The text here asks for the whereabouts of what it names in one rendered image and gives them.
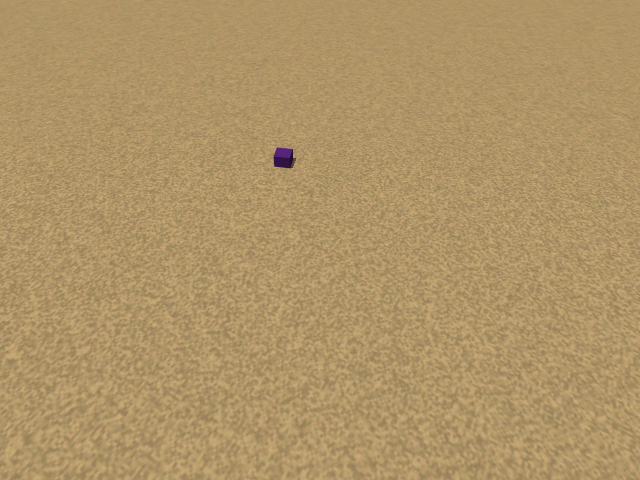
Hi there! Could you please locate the small box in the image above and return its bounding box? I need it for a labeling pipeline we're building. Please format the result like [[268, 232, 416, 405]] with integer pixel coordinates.
[[274, 147, 293, 168]]

